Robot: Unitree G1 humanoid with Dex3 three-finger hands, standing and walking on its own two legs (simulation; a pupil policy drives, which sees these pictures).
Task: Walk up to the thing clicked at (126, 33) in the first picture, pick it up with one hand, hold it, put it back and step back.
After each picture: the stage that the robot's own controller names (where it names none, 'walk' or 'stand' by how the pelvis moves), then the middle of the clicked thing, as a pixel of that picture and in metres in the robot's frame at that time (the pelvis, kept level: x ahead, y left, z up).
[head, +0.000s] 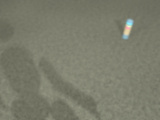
stand; (127, 29) +1.62 -0.52 -0.65
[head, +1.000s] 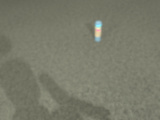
walk; (98, 31) +1.56 -0.05 -0.62
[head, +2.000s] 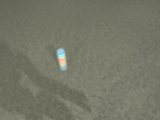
walk; (62, 60) +1.02 +0.28 -0.65
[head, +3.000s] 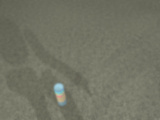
walk; (60, 95) +0.63 +0.24 -0.64
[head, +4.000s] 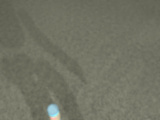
stand; (54, 115) +0.42 +0.20 -0.63
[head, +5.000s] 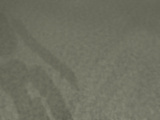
stand; out of the picture +0.35 +0.20 -0.66
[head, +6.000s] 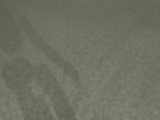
stand; out of the picture +0.36 +0.19 -0.66
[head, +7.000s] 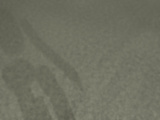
stand; out of the picture +0.36 +0.20 -0.66
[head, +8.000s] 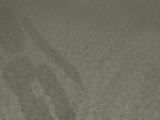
stand; out of the picture +0.35 +0.20 -0.66
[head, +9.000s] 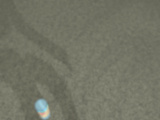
go down; (43, 110) +0.39 +0.21 -0.59
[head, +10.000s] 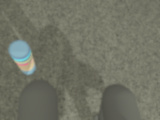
go down; (24, 60) +0.43 +0.26 -0.25
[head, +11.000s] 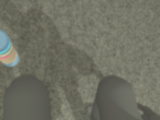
close in; (4, 51) +0.42 +0.27 -0.22
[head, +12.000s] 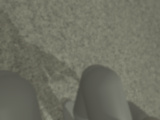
close; out of the picture +0.40 +0.30 -0.15
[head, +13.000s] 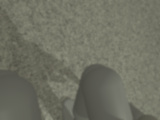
lift; out of the picture +0.39 +0.31 -0.15
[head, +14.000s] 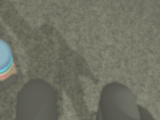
lift; (1, 67) +0.33 +0.27 -0.04
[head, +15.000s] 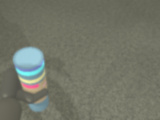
hold; (34, 84) +0.32 +0.16 +0.07
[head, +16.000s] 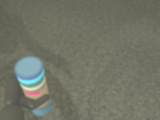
hold; (36, 90) +0.31 +0.17 +0.02
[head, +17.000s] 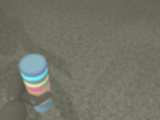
crouch; (38, 87) +0.32 +0.16 +0.03
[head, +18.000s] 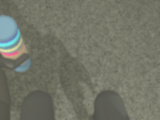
crouch; (13, 49) +0.43 +0.22 -0.06
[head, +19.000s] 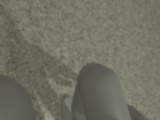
lower; out of the picture +0.41 +0.30 -0.16
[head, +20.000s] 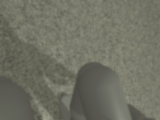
lower; out of the picture +0.42 +0.31 -0.16
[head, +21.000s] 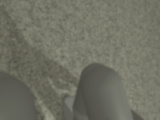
lower; out of the picture +0.40 +0.31 -0.16
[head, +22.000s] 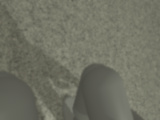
lower; out of the picture +0.40 +0.31 -0.16
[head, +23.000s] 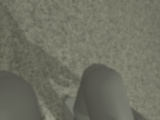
loosen; out of the picture +0.39 +0.30 -0.16
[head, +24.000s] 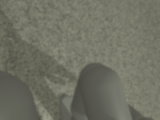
withdraw; out of the picture +0.38 +0.30 -0.16
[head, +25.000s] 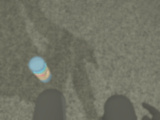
walk; (41, 71) +0.43 +0.23 -0.36
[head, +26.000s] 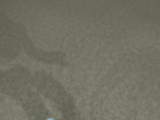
stand; out of the picture +0.36 +0.20 -0.59
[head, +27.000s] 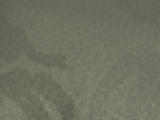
stand; out of the picture +0.36 +0.21 -0.60
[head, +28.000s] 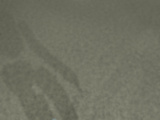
stand; out of the picture +0.37 +0.19 -0.64
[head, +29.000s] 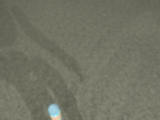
walk; (55, 114) +0.41 +0.19 -0.64
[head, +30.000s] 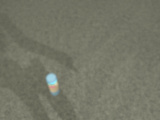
walk; (53, 85) +0.59 +0.24 -0.63
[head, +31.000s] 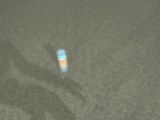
walk; (62, 61) +0.90 +0.25 -0.64
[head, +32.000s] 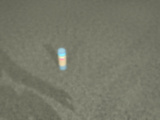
stand; (62, 59) +1.01 +0.21 -0.65
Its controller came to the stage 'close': yes
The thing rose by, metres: 0.67
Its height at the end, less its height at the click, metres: +0.00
